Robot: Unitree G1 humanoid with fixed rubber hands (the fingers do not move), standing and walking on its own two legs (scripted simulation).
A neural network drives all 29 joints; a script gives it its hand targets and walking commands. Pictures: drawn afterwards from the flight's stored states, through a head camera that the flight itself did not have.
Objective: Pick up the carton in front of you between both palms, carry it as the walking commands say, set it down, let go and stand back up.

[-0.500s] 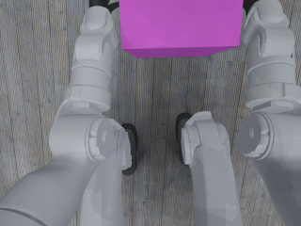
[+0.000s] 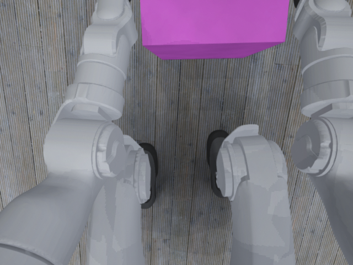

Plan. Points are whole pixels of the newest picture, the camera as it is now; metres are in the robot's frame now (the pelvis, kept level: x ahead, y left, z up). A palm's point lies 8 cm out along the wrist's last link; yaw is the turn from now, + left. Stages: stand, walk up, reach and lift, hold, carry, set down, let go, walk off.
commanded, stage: set down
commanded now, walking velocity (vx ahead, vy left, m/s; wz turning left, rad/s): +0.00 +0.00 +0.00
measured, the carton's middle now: out of the picture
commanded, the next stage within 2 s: none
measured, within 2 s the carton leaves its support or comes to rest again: rests again in 0.02 s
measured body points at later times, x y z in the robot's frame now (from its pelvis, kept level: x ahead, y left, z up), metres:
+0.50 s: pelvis -0.02 +0.00 -0.01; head +0.36 -0.04 +0.23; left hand +0.56 +0.06 -0.18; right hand +0.53 -0.25 -0.18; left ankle +0.10 +0.12 -0.34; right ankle +0.11 -0.12 -0.34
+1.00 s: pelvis +0.00 +0.00 -0.01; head +0.38 -0.04 +0.21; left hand +0.57 +0.10 -0.20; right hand +0.53 -0.28 -0.20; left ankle +0.10 +0.12 -0.34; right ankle +0.11 -0.12 -0.34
